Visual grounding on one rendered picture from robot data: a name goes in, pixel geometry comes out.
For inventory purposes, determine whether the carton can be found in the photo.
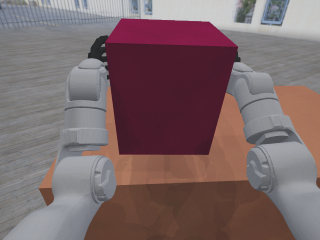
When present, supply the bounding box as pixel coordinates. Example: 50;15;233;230
105;18;238;155

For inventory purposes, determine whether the right robot upper arm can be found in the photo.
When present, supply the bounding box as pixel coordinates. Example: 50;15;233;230
246;141;320;240

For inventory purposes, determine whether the right robot hand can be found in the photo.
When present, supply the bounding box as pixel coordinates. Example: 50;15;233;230
234;51;241;63

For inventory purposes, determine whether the left robot upper arm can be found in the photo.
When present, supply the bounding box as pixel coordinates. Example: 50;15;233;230
2;155;117;240

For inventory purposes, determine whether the pedestal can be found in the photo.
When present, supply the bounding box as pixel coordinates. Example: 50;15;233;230
39;86;320;240

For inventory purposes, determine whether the right robot forearm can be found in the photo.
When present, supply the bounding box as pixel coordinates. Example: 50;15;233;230
226;62;318;179

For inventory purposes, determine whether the left robot hand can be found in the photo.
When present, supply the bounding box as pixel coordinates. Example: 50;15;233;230
88;35;110;80

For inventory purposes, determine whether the left robot forearm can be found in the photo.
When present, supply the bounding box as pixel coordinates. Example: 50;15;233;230
51;58;109;195

